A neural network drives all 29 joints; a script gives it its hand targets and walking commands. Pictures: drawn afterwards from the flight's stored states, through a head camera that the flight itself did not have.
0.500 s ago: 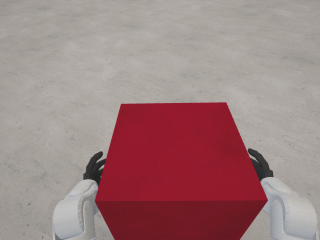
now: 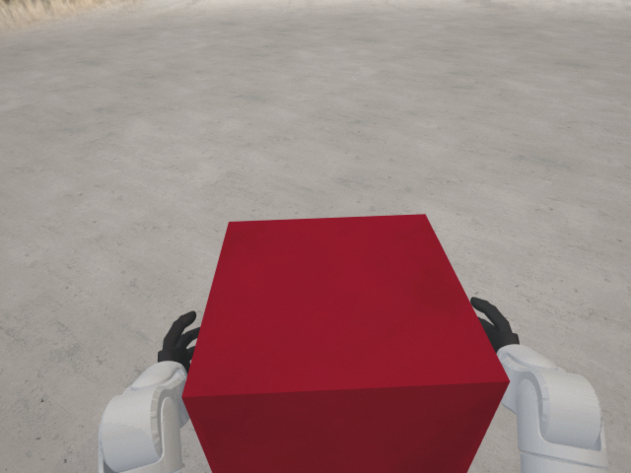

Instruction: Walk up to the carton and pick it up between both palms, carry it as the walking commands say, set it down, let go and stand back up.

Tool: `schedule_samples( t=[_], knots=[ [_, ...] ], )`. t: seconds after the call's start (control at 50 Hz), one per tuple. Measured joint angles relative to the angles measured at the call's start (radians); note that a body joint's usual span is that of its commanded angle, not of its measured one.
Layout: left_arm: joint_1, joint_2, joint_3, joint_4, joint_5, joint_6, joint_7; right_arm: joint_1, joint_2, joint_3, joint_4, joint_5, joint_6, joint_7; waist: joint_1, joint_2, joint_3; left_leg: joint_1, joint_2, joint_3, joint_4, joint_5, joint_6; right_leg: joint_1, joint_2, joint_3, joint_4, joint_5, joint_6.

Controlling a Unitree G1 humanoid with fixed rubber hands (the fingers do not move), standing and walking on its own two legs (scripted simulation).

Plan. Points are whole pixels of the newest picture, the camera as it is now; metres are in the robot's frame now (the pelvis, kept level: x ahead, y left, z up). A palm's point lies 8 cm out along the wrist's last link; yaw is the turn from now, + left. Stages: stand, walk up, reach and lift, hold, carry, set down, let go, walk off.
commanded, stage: carry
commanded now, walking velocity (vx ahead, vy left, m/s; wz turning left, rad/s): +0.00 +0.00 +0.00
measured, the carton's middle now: (334, 358) +0.29 +0.01 +0.02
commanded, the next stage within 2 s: none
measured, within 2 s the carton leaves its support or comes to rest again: neither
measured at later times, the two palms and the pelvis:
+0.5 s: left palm (140, 447) +0.15 +0.21 +0.07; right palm (511, 435) +0.16 -0.16 +0.07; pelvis -0.09 +0.01 +0.00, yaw +1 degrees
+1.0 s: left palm out of the picture +0.13 +0.22 +0.07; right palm out of the picture +0.12 -0.16 +0.08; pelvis -0.13 +0.04 +0.01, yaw -1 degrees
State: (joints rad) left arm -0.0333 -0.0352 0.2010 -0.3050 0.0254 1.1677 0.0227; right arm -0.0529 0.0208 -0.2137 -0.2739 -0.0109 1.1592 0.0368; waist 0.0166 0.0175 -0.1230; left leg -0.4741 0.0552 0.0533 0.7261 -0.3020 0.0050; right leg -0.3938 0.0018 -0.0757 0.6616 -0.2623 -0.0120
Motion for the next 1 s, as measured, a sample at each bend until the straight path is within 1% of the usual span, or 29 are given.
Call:
schedule_samples(
  t=[0.06, 0.08, 0.12, 0.16, 0.18, 0.22, 0.24, 0.28, 0.34, 0.4, 0.44, 0.46, 0.5, 0.52, 0.54, 0.56, 0.6, 0.62, 0.64, 0.66, 0.68, 0.7, 0.74, 0.8, 0.84, 0.86, 0.92, 0.96, 1.0],
  knots=[
    [-0.024, 0.023, 0.001, 0.018, -0.008, 0.009, 0.001, -0.016, 0.008, 0.009, 0.02, -0.011, -0.007, -0.008, -0.008, -0.032, 0.021, 0.015, -0.009, 0.007, -0.046, 0.104, 0.025, -0.007, -0.008, 0.003, 0.001, 0.011, 0.004],
    [-0.024, 0.033, -0.002, 0.02, -0.012, 0.008, 0.001, -0.021, 0.011, 0.012, 0.025, -0.014, -0.008, -0.009, -0.011, -0.037, 0.024, 0.015, -0.006, 0.01, -0.058, 0.119, 0.023, -0.015, -0.005, 0.007, 0.009, -0.033, 0.003],
    [-0.025, 0.049, -0.003, 0.03, -0.023, 0.005, 0.0, -0.026, 0.02, 0.014, 0.028, -0.02, -0.005, -0.015, -0.021, -0.036, 0.025, 0.002, -0.001, 0.011, -0.083, 0.14, 0.025, -0.055, 0.008, 0.017, 0.124, -0.133, -0.005],
    [-0.037, 0.046, -0.007, 0.044, -0.027, 0.006, 0.002, -0.017, 0.027, -0.002, 0.015, -0.021, 0.001, -0.019, -0.024, -0.025, 0.017, -0.013, 0.001, 0.005, -0.131, 0.184, 0.026, -0.05, 0.02, 0.016, 0.181, -0.163, -0.025],
    [-0.043, 0.04, -0.008, 0.041, -0.027, 0.008, 0.004, -0.01, 0.028, -0.008, 0.0, -0.018, 0.004, -0.019, -0.019, -0.023, 0.013, -0.021, 0.001, 0.01, -0.156, 0.206, 0.025, -0.026, 0.022, 0.013, 0.154, -0.163, -0.032],
    [-0.052, 0.039, -0.007, 0.009, -0.029, 0.013, 0.004, -0.014, 0.029, -0.015, -0.033, -0.009, 0.005, -0.019, -0.004, -0.037, 0.014, -0.045, -0.006, 0.039, -0.171, 0.22, 0.03, 0.049, 0.017, 0.035, -0.011, -0.142, -0.04],
    [-0.055, 0.034, -0.005, -0.003, -0.029, 0.002, 0.004, -0.028, 0.021, -0.016, -0.039, -0.002, 0.001, -0.018, 0.007, -0.028, 0.025, -0.059, -0.001, 0.043, -0.162, 0.22, 0.026, 0.041, 0.021, 0.043, -0.038, -0.06, -0.03],
    [-0.058, 0.019, -0.004, -0.012, -0.021, -0.014, 0.007, -0.045, 0.005, -0.021, -0.036, 0.011, -0.007, -0.016, 0.005, 0.002, 0.058, -0.067, -0.002, 0.016, -0.14, 0.158, 0.015, 0.036, 0.032, 0.037, -0.036, -0.021, -0.009],
    [-0.051, 0.008, 0.003, -0.005, -0.018, -0.014, 0.006, -0.037, 0.004, -0.018, -0.035, 0.006, -0.004, -0.011, -0.001, 0.007, 0.075, -0.06, -0.013, 0.007, -0.135, 0.116, 0.018, 0.043, 0.026, 0.035, -0.043, -0.015, 0.004],
    [-0.043, 0.013, 0.009, -0.013, -0.025, -0.01, 0.005, -0.036, 0.011, -0.012, -0.039, -0.002, 0.002, -0.011, -0.008, 0.002, 0.084, -0.055, -0.009, 0.015, -0.149, 0.21, 0.037, 0.025, 0.026, 0.038, -0.003, -0.031, 0.007],
    [-0.048, 0.023, 0.005, -0.03, -0.03, -0.006, 0.005, -0.033, 0.022, -0.018, -0.056, -0.001, -0.003, -0.012, -0.011, 0.0, 0.091, -0.062, -0.006, 0.018, -0.158, 0.279, 0.049, 0.001, 0.028, 0.037, 0.039, -0.08, -0.012],
    [-0.055, 0.029, 0.004, -0.032, -0.032, -0.005, 0.005, -0.033, 0.033, -0.026, -0.059, -0.001, -0.009, -0.012, -0.013, -0.005, 0.098, -0.063, -0.01, 0.02, -0.166, 0.284, 0.057, -0.007, 0.026, 0.039, 0.053, -0.103, -0.025],
    [-0.068, 0.03, 0.001, -0.028, -0.033, -0.007, 0.005, -0.029, 0.043, -0.042, -0.066, 0.001, -0.018, -0.012, -0.012, -0.003, 0.112, -0.055, -0.015, 0.017, -0.201, 0.303, 0.048, -0.01, 0.028, 0.037, 0.051, -0.118, -0.047],
    [-0.074, 0.025, -0.002, -0.018, -0.031, -0.012, 0.005, -0.026, 0.041, -0.047, -0.067, 0.003, -0.02, -0.012, -0.01, 0.001, 0.116, -0.055, -0.016, 0.014, -0.211, 0.292, 0.034, -0.006, 0.029, 0.034, 0.04, -0.116, -0.053],
    [-0.078, 0.018, -0.005, -0.008, -0.027, -0.015, 0.005, -0.022, 0.036, -0.052, -0.065, 0.009, -0.021, -0.005, -0.005, 0.002, 0.117, -0.068, -0.021, 0.011, -0.186, 0.197, 0.012, -0.006, 0.026, 0.034, 0.028, -0.107, -0.055],
    [-0.079, 0.009, -0.006, 0.004, -0.017, -0.022, 0.004, -0.021, 0.028, -0.053, -0.052, 0.009, -0.029, 0.001, 0.001, -0.002, 0.115, -0.095, -0.033, 0.008, -0.104, 0.106, -0.004, -0.007, 0.019, 0.037, 0.018, -0.089, -0.053],
    [-0.052, -0.003, -0.004, -0.004, -0.003, -0.025, 0.004, -0.025, 0.01, -0.039, -0.029, 0.017, -0.027, 0.003, 0.014, -0.01, 0.107, -0.11, -0.057, -0.003, 0.073, 0.016, -0.012, -0.007, 0.004, 0.051, -0.011, -0.03, -0.026],
    [-0.032, -0.005, -0.001, -0.022, -0.005, -0.02, 0.006, -0.028, 0.005, -0.029, -0.029, 0.019, -0.016, 0.002, 0.018, -0.013, 0.096, -0.091, -0.062, -0.002, 0.112, 0.0, -0.007, -0.011, -0.001, 0.058, -0.025, 0.005, -0.007],
    [-0.017, -0.006, 0.005, -0.036, -0.009, -0.015, 0.008, -0.034, 0.003, -0.019, -0.031, 0.017, -0.005, 0.002, 0.021, -0.015, 0.083, -0.051, -0.061, 0.004, 0.103, -0.002, 0.001, -0.02, -0.005, 0.061, -0.032, 0.037, 0.007],
    [-0.01, -0.006, 0.013, -0.047, -0.015, -0.012, 0.009, -0.04, 0.003, -0.011, -0.034, 0.013, 0.003, 0.002, 0.02, -0.012, 0.067, 0.005, -0.056, 0.005, 0.046, -0.002, 0.011, -0.037, -0.004, 0.06, -0.021, 0.045, 0.017],
    [-0.012, -0.001, 0.018, -0.049, -0.019, -0.012, 0.009, -0.045, 0.007, -0.007, -0.031, 0.009, 0.001, 0.002, 0.011, -0.011, 0.052, 0.048, -0.055, -0.001, -0.025, -0.009, 0.023, -0.057, -0.004, 0.055, 0.002, 0.035, 0.026],
    [-0.027, 0.014, 0.02, -0.037, -0.025, -0.012, 0.008, -0.046, 0.02, -0.008, -0.019, 0.001, -0.015, 0.002, -0.002, -0.032, 0.052, 0.045, -0.071, 0.002, -0.032, -0.003, 0.043, -0.068, -0.017, 0.061, 0.022, 0.003, 0.024],
    [-0.047, 0.04, 0.015, -0.006, -0.027, -0.009, 0.0, -0.037, 0.043, -0.013, -0.002, -0.014, -0.035, -0.001, -0.007, -0.052, 0.054, 0.044, -0.081, 0.008, -0.039, 0.021, 0.067, -0.065, -0.019, 0.073, 0.026, -0.058, 0.015],
    [-0.059, 0.05, 0.007, 0.041, -0.013, -0.026, -0.023, -0.021, 0.064, -0.029, 0.035, -0.028, -0.072, 0.004, -0.006, -0.06, 0.047, 0.059, -0.081, 0.018, -0.073, 0.049, 0.074, -0.038, -0.027, 0.071, -0.032, 0.022, -0.004],
    [-0.064, 0.038, 0.011, 0.104, -0.002, -0.066, -0.032, -0.01, 0.067, -0.037, 0.074, -0.038, -0.105, 0.006, -0.01, -0.063, 0.031, 0.07, -0.088, 0.017, -0.097, 0.065, 0.074, -0.022, -0.033, 0.071, -0.062, 0.064, -0.003],
    [-0.059, 0.033, 0.007, 0.114, -0.003, -0.076, -0.032, -0.002, 0.059, -0.033, 0.071, -0.036, -0.104, 0.004, -0.013, -0.059, 0.028, 0.076, -0.09, 0.014, -0.107, 0.071, 0.075, -0.012, -0.036, 0.069, -0.076, 0.076, 0.007],
    [-0.048, 0.011, 0.003, 0.137, 0.011, -0.105, -0.036, 0.003, 0.039, -0.034, 0.075, -0.035, -0.105, 0.011, -0.016, -0.044, 0.012, 0.087, -0.093, 0.013, -0.147, 0.095, 0.075, -0.002, -0.035, 0.074, -0.105, 0.057, 0.023],
    [-0.049, 0.006, 0.002, 0.138, 0.02, -0.117, -0.035, -0.014, 0.029, -0.035, 0.092, -0.031, -0.113, 0.015, -0.02, -0.034, 0.007, 0.086, -0.09, 0.016, -0.176, 0.116, 0.075, -0.012, -0.03, 0.078, -0.11, 0.022, 0.008],
    [-0.06, 0.007, 0.006, 0.159, 0.033, -0.141, -0.04, -0.036, 0.027, -0.038, 0.132, -0.038, -0.144, 0.025, -0.023, -0.035, 0.006, 0.084, -0.094, 0.02, -0.193, 0.131, 0.076, -0.018, -0.034, 0.08, -0.115, 0.035, -0.003]
  ],
)
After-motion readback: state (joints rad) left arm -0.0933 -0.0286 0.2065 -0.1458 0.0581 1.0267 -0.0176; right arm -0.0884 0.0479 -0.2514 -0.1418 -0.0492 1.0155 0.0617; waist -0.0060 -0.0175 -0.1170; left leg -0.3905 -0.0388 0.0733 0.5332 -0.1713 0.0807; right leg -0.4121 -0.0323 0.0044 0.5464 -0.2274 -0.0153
